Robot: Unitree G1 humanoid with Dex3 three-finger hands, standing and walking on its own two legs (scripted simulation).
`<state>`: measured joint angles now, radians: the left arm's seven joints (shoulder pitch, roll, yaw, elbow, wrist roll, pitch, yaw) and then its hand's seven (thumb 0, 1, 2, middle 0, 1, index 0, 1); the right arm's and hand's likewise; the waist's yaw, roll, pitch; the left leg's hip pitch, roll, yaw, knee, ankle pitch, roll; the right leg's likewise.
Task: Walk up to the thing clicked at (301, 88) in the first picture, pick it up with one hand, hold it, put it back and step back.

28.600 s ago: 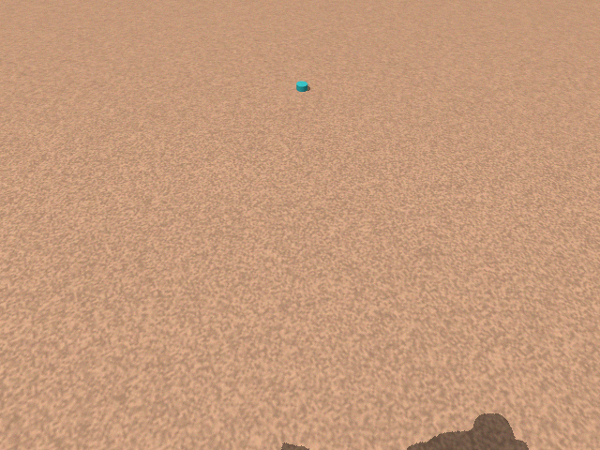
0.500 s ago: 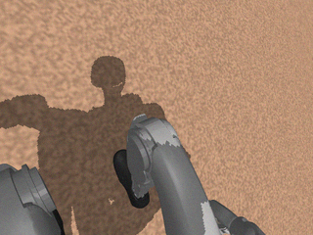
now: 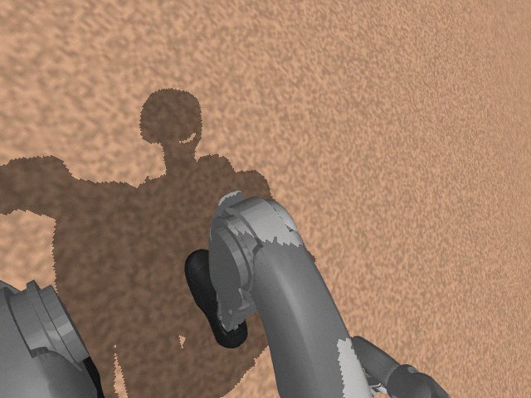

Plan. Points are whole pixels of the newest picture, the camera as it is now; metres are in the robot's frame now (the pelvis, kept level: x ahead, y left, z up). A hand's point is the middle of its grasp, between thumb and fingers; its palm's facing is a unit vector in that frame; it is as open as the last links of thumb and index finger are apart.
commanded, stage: open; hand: left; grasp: from above
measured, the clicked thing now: out of the picture +0.46 +0.33 -0.28
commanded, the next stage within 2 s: withdraw in 0.56 s
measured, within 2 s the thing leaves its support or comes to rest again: neither
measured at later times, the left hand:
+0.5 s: hand out of the picture +0.44 +0.32 -0.26, palm faces -0.43 -0.16 -0.89, open 14.2 cm
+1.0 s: hand out of the picture +0.47 +0.34 -0.17, palm faces -0.26 -0.09 -0.96, open 14.1 cm
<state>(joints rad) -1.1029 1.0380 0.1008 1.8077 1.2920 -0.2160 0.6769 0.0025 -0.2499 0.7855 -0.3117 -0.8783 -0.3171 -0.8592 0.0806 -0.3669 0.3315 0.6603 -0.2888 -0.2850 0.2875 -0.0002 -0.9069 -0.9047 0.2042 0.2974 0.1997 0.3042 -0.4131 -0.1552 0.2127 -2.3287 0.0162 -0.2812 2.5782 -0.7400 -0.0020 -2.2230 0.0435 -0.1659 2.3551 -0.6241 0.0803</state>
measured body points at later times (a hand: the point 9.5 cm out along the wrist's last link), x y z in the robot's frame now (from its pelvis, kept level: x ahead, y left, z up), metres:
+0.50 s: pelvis +0.00 +0.00 +0.00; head +0.28 +0.14 +0.32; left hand +0.46 +0.32 -0.21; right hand +0.05 -0.25 -0.04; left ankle +0.06 +0.12 -0.27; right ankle +0.13 -0.13 -0.27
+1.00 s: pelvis +0.01 +0.00 +0.01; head +0.25 +0.12 +0.37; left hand +0.48 +0.35 -0.12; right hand +0.06 -0.25 -0.05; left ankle +0.06 +0.12 -0.27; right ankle +0.13 -0.13 -0.27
